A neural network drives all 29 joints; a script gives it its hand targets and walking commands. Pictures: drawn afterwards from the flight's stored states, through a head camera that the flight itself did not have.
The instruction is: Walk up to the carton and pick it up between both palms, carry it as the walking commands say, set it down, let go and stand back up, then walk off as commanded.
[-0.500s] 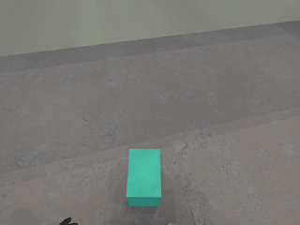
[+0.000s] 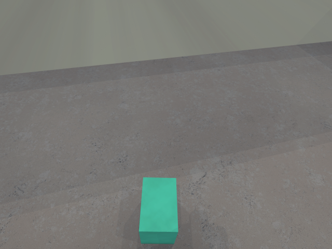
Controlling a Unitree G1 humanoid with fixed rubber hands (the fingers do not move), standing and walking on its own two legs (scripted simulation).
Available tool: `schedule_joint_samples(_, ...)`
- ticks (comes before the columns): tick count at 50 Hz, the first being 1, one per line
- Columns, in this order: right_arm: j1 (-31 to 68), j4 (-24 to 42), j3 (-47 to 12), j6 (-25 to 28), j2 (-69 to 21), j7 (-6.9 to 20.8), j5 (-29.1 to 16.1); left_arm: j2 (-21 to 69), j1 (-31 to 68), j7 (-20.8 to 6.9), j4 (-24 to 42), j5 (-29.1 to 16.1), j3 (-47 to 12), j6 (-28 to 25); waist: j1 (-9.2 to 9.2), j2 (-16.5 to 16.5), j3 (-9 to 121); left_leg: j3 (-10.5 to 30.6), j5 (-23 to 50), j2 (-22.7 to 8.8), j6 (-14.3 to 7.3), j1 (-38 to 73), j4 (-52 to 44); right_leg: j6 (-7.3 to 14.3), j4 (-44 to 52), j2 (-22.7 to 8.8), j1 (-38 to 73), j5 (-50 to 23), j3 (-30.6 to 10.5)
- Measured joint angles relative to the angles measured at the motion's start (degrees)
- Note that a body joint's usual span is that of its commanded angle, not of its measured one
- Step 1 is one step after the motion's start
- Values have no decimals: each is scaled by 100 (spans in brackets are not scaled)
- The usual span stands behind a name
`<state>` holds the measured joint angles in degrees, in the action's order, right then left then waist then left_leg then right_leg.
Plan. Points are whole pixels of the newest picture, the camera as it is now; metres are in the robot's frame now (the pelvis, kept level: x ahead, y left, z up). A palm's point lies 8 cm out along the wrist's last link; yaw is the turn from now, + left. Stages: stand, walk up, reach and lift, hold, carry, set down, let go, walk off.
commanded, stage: walk up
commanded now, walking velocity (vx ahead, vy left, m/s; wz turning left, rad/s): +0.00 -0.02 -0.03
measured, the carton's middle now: (158, 210) +0.43 +0.00 -0.66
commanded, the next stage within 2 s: stand in 1.30 s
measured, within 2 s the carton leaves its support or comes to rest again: neither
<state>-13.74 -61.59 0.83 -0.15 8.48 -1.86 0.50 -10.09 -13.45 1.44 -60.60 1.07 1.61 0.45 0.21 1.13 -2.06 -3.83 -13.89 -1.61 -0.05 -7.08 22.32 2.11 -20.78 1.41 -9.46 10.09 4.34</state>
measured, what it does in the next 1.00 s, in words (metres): stands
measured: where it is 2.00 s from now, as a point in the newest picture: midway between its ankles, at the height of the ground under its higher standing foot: outside the picture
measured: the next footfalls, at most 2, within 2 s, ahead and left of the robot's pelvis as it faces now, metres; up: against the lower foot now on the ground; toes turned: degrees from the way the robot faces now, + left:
none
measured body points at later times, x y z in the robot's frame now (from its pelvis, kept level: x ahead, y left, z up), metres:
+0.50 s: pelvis +0.01 -0.01 +0.00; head +0.03 -0.01 +0.45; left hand +0.05 +0.22 -0.16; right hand -0.04 -0.23 -0.16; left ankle -0.02 +0.11 -0.75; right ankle +0.01 -0.09 -0.75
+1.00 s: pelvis +0.00 +0.00 -0.01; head +0.03 +0.00 +0.44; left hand +0.07 +0.23 -0.16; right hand -0.05 -0.23 -0.16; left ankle -0.02 +0.11 -0.75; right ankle +0.01 -0.09 -0.75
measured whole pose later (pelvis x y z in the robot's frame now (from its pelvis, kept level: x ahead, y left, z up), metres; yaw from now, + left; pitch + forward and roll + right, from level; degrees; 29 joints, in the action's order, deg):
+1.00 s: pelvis +0.00 +0.00 -0.01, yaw -7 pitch +1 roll +1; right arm -18.8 -61.0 1.9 -1.0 9.0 -3.4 1.1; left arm -9.5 -14.2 2.0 -58.0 0.8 2.9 -0.1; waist 0.9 0.4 -1.7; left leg -10.7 -17.6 -3.5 0.3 -9.8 26.8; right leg 2.6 -28.3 3.5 -16.6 12.6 -2.5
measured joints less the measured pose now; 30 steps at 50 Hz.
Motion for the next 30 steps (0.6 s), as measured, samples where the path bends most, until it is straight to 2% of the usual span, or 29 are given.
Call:
schedule_joint_samples(8,-142,-318,23,105,-115,-29,4,94,-159,15,-281,21,-38,-90,0,-64,26,-54,115,72,-45,165,-263,-31,140,-54,92,-67,-72)
schedule_joint_samples(15,-264,-294,129,4,-3,-126,32,130,-319,17,-168,23,67,-66,-23,-106,-25,-262,-158,-15,2,-37,153,34,-441,17,-276,210,-275)
schedule_joint_samples(30,-529,-282,100,-29,2,-136,-5,181,-60,66,93,-19,90,-94,83,-122,59,-453,-238,-183,102,-66,171,101,-400,198,-369,180,-465)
